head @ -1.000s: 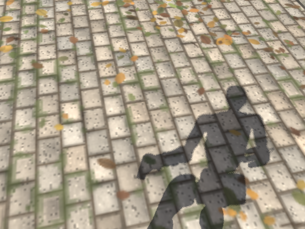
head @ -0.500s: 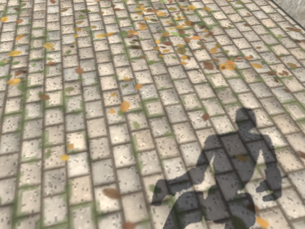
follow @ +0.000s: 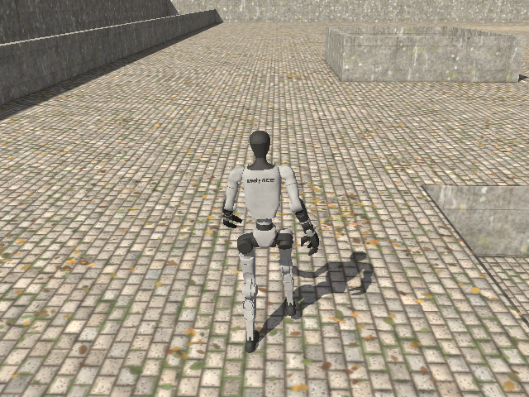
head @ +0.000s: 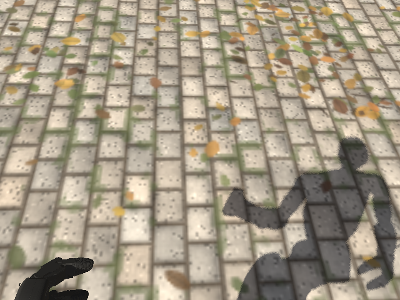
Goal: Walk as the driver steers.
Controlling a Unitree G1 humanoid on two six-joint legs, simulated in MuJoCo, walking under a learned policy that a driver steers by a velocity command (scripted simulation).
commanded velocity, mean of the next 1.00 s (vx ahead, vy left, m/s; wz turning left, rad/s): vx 0.49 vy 0.00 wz -0.28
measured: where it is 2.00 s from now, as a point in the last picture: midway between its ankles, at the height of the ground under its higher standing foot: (235, 171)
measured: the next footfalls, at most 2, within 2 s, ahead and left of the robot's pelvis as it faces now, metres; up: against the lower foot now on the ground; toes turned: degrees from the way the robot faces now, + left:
right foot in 0.14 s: +0.27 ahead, -0.13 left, +0.00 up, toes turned +6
left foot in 0.58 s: +0.50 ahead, +0.11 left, +0.00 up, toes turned -10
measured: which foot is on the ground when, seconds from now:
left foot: down 0.00-0.14, up 0.16-0.56, down 0.58-1.00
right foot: up 0.00-0.12, down 0.14-0.58, up 0.60-1.00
